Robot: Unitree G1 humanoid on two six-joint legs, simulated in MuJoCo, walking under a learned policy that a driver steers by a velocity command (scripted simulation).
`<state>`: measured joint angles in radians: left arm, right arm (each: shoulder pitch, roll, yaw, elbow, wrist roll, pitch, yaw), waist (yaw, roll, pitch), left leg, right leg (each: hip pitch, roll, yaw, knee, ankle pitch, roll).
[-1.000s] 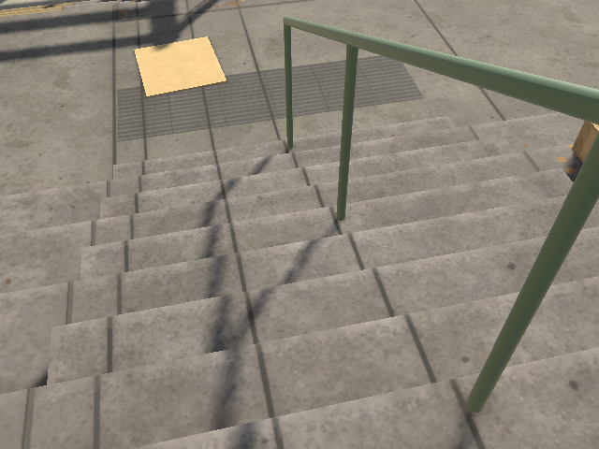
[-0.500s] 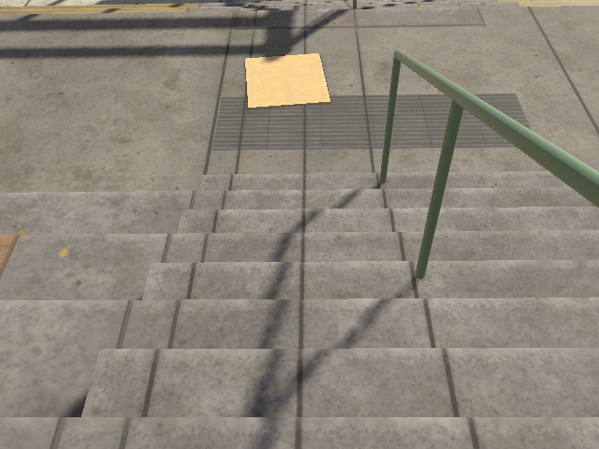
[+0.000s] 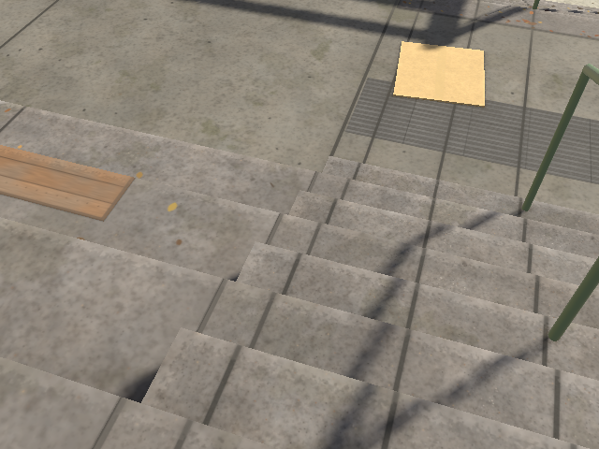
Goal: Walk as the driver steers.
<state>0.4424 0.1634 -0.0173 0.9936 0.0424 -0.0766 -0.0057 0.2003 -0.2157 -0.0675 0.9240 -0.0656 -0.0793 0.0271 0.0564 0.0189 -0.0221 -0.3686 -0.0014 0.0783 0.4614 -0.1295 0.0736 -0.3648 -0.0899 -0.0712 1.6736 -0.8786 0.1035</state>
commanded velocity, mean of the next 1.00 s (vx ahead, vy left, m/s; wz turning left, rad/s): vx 0.06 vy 0.00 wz -0.31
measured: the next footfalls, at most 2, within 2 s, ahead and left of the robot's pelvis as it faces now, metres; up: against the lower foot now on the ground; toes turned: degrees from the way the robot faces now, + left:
right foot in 0.20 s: +0.07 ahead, -0.16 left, +0.00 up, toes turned -4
left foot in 0.56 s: +0.08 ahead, +0.05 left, +0.00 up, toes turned -10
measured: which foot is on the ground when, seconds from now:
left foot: down 0.00-0.30, up 0.32-0.54, down 0.56-1.00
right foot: up 0.00-0.18, down 0.20-0.56, up 0.58-1.00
